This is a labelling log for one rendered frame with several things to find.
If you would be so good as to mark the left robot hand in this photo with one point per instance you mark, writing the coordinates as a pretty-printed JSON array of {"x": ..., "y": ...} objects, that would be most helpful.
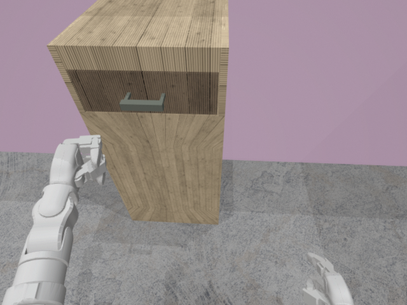
[{"x": 68, "y": 166}]

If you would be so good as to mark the handle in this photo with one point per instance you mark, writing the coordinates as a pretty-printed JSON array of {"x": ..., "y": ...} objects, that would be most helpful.
[{"x": 142, "y": 105}]

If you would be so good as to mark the robot left forearm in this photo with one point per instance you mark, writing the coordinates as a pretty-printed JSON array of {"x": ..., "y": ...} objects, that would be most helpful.
[{"x": 43, "y": 264}]

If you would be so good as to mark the drawer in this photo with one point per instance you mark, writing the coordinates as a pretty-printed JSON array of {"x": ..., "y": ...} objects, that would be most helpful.
[{"x": 185, "y": 92}]

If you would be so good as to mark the cabinet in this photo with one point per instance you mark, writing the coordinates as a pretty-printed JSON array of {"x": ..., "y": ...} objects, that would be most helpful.
[{"x": 166, "y": 167}]

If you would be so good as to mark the right robot hand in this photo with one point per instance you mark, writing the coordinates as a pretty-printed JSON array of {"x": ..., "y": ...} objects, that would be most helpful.
[{"x": 332, "y": 291}]

